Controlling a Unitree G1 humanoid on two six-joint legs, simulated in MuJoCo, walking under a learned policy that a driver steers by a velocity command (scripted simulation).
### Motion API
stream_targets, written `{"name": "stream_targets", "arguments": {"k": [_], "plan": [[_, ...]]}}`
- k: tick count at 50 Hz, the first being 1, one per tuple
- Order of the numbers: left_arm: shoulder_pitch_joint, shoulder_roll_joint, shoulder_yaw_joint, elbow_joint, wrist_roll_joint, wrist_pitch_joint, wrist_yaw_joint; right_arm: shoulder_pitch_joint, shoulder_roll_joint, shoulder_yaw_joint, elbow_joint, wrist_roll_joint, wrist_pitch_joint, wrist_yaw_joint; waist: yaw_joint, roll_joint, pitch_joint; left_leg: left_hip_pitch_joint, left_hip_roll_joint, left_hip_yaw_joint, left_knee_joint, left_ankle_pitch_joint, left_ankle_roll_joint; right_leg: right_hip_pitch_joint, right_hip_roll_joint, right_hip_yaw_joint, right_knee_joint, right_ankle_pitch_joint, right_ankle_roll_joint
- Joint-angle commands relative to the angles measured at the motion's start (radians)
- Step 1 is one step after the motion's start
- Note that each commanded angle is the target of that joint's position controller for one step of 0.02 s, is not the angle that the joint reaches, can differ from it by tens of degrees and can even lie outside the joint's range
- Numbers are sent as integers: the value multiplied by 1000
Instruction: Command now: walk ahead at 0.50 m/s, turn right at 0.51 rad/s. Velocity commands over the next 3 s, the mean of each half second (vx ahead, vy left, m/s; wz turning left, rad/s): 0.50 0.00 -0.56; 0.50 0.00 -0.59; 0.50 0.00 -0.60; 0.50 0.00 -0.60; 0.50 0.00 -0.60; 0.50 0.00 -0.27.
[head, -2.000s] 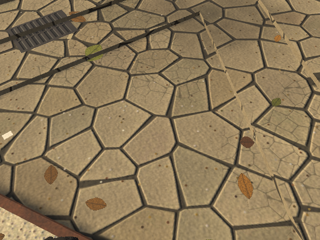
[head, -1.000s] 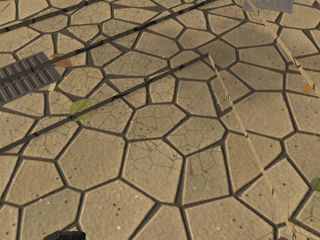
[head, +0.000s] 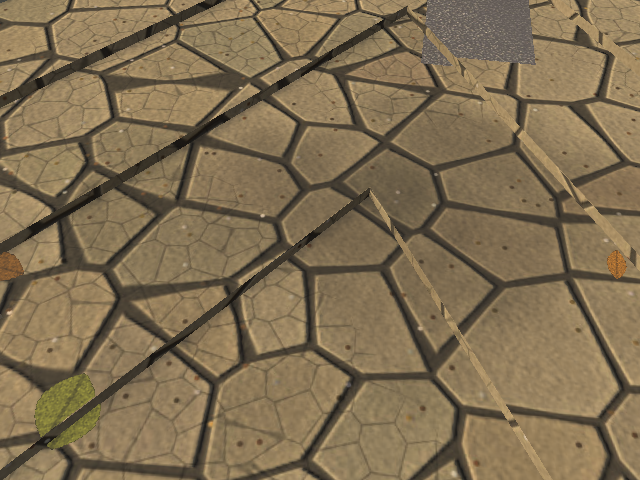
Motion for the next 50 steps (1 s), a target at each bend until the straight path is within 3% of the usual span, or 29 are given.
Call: {"name": "stream_targets", "arguments": {"k": [1,2,3,4,5,6,7,8,9,11,13,16,18,20,23,25,26,27,28,29,30,31,32,34,36,39,44,48,50], "plan": [[-63,93,22,-110,-2,-12,-19,-3,-206,-44,-46,10,15,-15,52,130,11,41,316,-39,172,1127,97,48,72,-97,-2,-165,-47],[40,128,41,-92,-6,-11,-20,-17,-218,-46,-54,9,23,-20,112,146,-48,20,308,-27,319,1231,84,185,109,-114,-16,-188,-74],[208,189,74,-53,-8,-10,-9,-40,-218,-43,-65,13,25,-23,202,121,-131,-97,270,-7,540,1153,52,442,129,-82,-101,-112,-119],[355,291,104,-24,-6,1,16,-28,-179,-28,-94,-10,9,-18,232,-42,-242,-388,205,-5,874,675,9,768,-66,222,-103,-70,-197],[307,325,100,-53,-9,-7,18,31,-53,12,-138,-11,-31,7,131,-233,-350,-793,-33,-163,1202,-187,-43,1045,-295,803,-265,-202,-409],[335,242,74,-49,3,-11,19,-89,-145,-9,-160,26,-77,27,195,-107,-341,-904,23,-335,1235,-172,-7,1043,-270,767,-326,-207,-359],[293,186,60,-54,7,-20,22,-156,-163,-13,-186,51,-93,33,185,-68,-222,-940,70,-323,1179,-92,19,937,-228,598,-325,-146,-309],[218,160,51,-69,5,-30,18,-163,-150,-14,-179,39,-95,27,128,36,-129,-890,114,-317,1067,-27,18,769,-180,481,-339,-42,-272],[162,129,42,-85,4,-34,21,-161,-162,-25,-171,14,-85,19,95,48,-87,-824,141,-311,975,10,4,651,-144,406,-358,25,-248],[137,138,38,-103,8,-35,31,-138,-149,-30,-182,-2,-57,17,49,29,-56,-739,152,-306,894,46,-30,513,-115,372,-399,82,-249],[152,177,47,-107,7,-36,45,-168,-127,-25,-202,-14,-40,14,43,16,-31,-728,144,-279,778,103,-69,426,-97,319,-419,136,-247],[193,204,56,-103,1,-30,61,-295,-95,-10,-245,-17,-37,14,84,-20,-4,-669,96,-257,512,317,-89,343,-25,242,-411,85,-194],[232,207,58,-95,1,-24,62,-360,-87,-3,-267,-7,-41,21,118,-45,-5,-604,56,-248,381,442,-86,320,-8,242,-398,6,-162],[267,203,58,-83,-5,-21,61,-398,-107,-6,-289,6,-44,27,133,-59,-8,-577,42,-270,322,471,-79,349,-30,290,-375,-61,-148],[277,191,56,-81,-8,-16,68,-383,-158,-19,-296,11,-56,36,110,-81,-18,-558,49,-315,265,389,-48,454,-77,386,-282,-110,-127],[260,182,53,-93,0,-10,71,-289,-181,-31,-274,8,-67,37,54,-99,-42,-442,43,-296,230,318,-12,467,-65,412,-189,-65,-103],[257,146,40,-105,6,-11,68,-180,-210,-45,-251,-6,-72,32,3,-78,-119,-267,81,-315,231,302,24,427,-12,376,-47,-33,-72],[281,89,18,-124,24,-12,65,-26,-267,-58,-237,-17,-71,26,-46,55,-266,-7,254,-485,245,246,77,295,67,277,247,-220,-33],[424,55,7,-155,-17,-24,62,30,-331,-74,-204,-23,-56,33,33,434,-358,246,452,-980,110,-22,228,-48,165,183,542,-606,17],[405,168,26,-124,-27,-23,66,-13,-225,-50,-235,-4,-53,38,9,282,-275,192,441,-1008,67,-221,205,-153,83,222,668,-559,28],[299,215,39,-140,-20,-17,66,-60,-170,-35,-248,0,-47,34,-14,176,-157,71,403,-837,60,-178,162,-177,50,194,687,-463,32],[253,205,40,-149,-9,-11,68,-110,-157,-27,-254,-9,-42,33,5,99,-95,-51,362,-708,49,-33,142,-136,13,165,667,-392,38],[225,192,43,-160,0,-10,66,-137,-138,-22,-246,-15,-38,32,22,99,-47,-136,330,-619,30,75,144,-116,-16,164,620,-344,40],[237,154,42,-167,-11,0,57,-145,-124,-18,-233,-17,-42,29,46,146,-28,-215,287,-488,-19,172,139,-52,-53,145,567,-305,40],[215,125,36,-186,-10,10,55,-132,-140,-25,-218,-10,-49,27,47,132,-16,-222,292,-414,-52,247,160,-77,-66,131,524,-272,49],[166,112,30,-216,-6,14,51,-117,-172,-37,-202,-8,-47,22,42,100,-7,-190,303,-319,-76,360,175,-128,-75,126,413,-171,68],[48,87,14,-251,-3,5,21,-89,-198,-41,-189,-4,-26,16,-3,94,23,-156,277,-149,-72,442,145,-72,-55,45,184,15,59],[-52,86,6,-307,-3,10,0,-41,-236,-49,-167,15,1,14,-23,97,68,-51,319,-99,-32,548,124,-76,-34,-6,63,-71,24],[-28,117,20,-317,1,15,-7,-50,-266,-57,-169,25,15,10,15,120,33,-12,324,-55,68,848,104,19,20,-58,30,-162,-10]]}}
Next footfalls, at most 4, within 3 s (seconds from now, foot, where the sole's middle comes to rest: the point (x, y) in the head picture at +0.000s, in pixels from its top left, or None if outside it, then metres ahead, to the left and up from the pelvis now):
0.06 right None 0.20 -0.11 -0.77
0.52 left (293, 460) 0.52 0.05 -0.77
0.98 right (465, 400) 0.62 -0.32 -0.75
1.44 left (424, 277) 0.94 -0.29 -0.73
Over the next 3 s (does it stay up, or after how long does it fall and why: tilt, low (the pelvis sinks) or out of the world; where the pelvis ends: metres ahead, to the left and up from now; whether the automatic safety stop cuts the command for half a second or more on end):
stays up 0.83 -0.93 0.09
